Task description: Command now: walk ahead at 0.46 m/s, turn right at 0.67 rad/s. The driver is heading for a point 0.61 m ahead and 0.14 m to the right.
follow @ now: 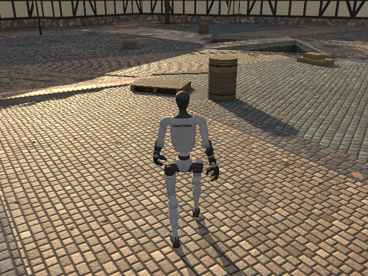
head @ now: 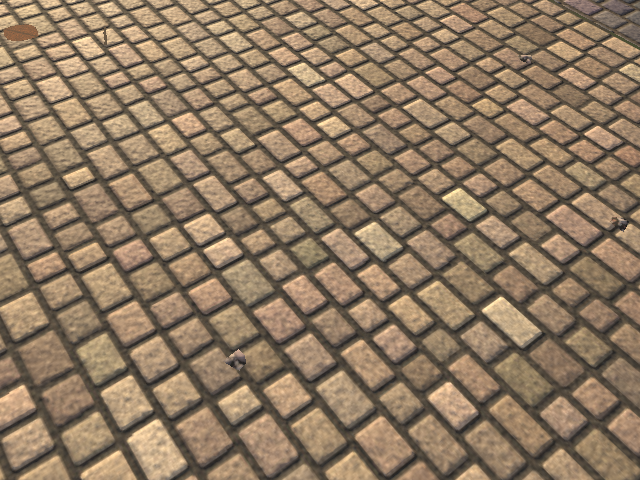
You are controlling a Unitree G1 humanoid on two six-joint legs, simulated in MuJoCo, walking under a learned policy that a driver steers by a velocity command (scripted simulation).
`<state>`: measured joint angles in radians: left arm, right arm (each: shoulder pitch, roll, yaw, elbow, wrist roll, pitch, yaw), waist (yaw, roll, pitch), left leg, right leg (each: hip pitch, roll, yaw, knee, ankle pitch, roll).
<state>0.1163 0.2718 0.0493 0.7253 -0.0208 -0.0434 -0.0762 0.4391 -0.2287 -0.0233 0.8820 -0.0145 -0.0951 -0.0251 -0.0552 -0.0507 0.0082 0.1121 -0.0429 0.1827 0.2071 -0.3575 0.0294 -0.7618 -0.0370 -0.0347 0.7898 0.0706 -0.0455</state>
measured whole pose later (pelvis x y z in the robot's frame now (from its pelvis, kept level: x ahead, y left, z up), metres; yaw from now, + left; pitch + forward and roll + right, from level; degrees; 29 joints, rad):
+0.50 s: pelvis +0.23 +0.02 +0.00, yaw -26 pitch +3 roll +0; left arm 0.16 0.34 0.10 0.60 -0.03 0.06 0.04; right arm 0.07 -0.29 -0.03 0.63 -0.01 -0.04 -0.03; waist 0.04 0.02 0.04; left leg -0.59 -0.03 -0.21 0.74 -0.18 -0.10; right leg -0.37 0.24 0.28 0.53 -0.16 -0.07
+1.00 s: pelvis +0.32 +0.00 +0.00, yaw -33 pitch +3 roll +0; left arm 0.36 0.27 0.03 0.72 0.04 -0.03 0.00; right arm 0.27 -0.28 -0.06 0.67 -0.02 0.01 0.01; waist 0.04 0.03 -0.05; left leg -0.49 0.00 -0.05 0.83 -0.32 0.02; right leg -0.16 0.04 -0.01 0.45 -0.35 -0.05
